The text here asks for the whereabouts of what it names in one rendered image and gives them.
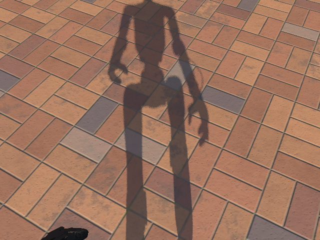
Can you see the robot left hand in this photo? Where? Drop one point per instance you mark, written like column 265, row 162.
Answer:
column 62, row 233

